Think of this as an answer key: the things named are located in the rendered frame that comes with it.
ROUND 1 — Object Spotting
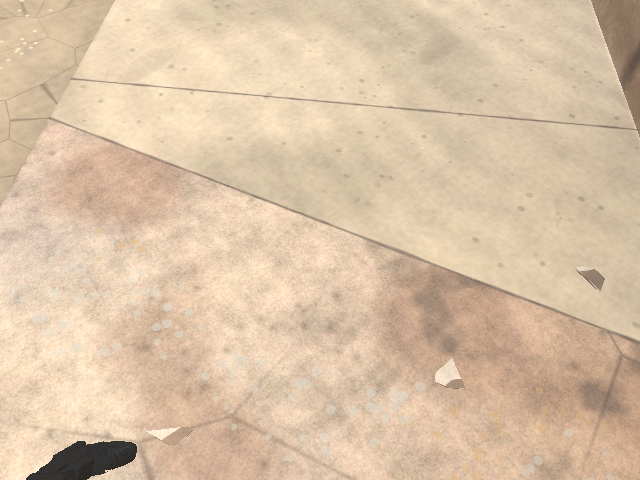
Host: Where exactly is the robot left hand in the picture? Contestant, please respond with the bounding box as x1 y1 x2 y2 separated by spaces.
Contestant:
26 441 137 480

